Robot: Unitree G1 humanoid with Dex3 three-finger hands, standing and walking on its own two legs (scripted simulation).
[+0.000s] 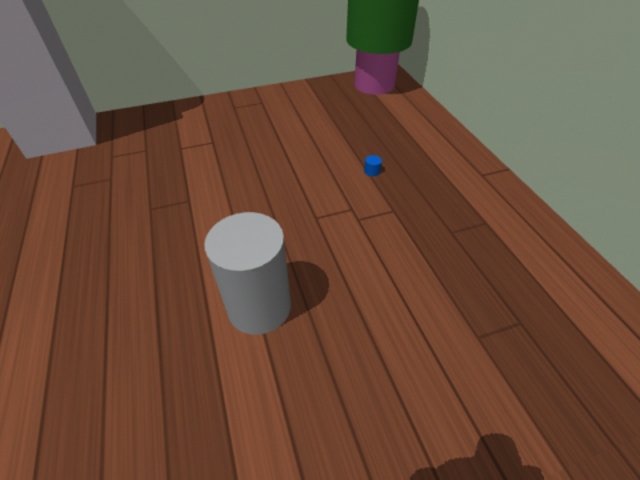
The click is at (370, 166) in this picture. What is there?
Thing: low tin
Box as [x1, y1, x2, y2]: [364, 155, 381, 175]
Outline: 367,156 365,159 365,173 368,175 378,174 381,159 375,155
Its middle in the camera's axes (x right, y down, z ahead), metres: +0.26 -0.37 +1.97
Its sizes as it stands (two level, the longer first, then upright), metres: 0.082 0.082 0.070
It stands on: the floor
